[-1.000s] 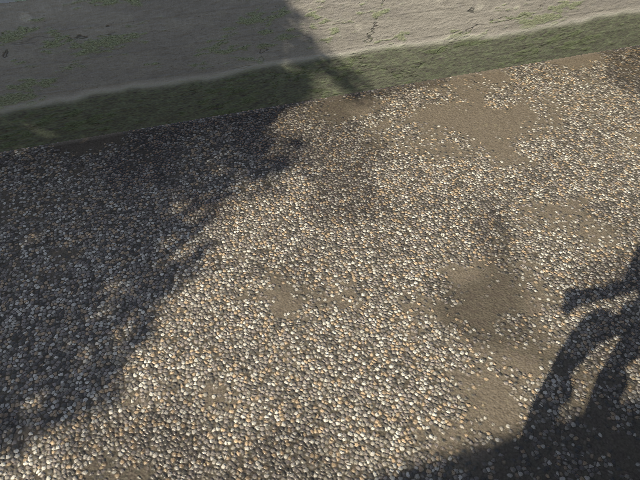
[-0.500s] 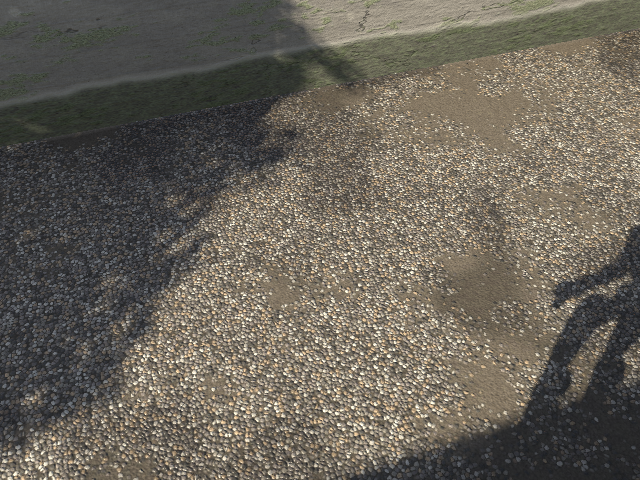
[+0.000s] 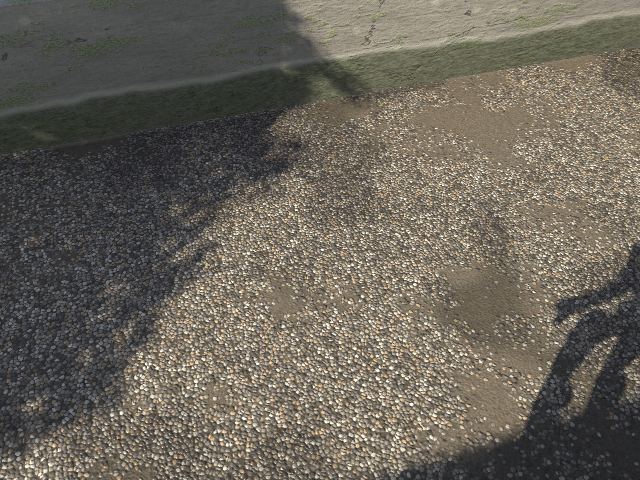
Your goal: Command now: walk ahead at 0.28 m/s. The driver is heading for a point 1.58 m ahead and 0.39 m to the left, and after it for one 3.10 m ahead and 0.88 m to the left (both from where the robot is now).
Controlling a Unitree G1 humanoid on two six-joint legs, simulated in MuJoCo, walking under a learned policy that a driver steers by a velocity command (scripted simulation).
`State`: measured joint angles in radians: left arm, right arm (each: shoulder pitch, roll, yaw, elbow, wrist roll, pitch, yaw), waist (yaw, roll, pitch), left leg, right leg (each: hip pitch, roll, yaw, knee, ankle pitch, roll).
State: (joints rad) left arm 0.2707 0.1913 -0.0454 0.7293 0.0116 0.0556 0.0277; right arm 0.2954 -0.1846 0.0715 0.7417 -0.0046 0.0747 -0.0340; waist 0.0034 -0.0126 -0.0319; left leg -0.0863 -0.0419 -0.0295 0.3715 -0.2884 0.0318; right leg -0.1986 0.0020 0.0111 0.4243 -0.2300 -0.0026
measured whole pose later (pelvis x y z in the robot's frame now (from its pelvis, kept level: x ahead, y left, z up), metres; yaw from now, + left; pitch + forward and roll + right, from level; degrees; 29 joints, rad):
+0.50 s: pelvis +0.00 -0.01 -0.02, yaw +0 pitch -1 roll +0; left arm 0.17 0.16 -0.04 0.63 0.02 0.06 0.03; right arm 0.18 -0.16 0.06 0.64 -0.02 0.07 -0.03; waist 0.01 0.00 0.00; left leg -0.17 -0.02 -0.03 0.63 -0.44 0.02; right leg -0.27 0.02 0.00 0.66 -0.36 -0.02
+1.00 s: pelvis +0.00 -0.01 -0.02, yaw +0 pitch -1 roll +0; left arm 0.16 0.17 -0.04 0.62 0.02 0.06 0.03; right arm 0.20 -0.16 0.05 0.63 -0.02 0.06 -0.03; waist 0.01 0.00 0.00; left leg -0.19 -0.02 -0.03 0.67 -0.45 0.01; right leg -0.30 0.02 0.00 0.69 -0.37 -0.02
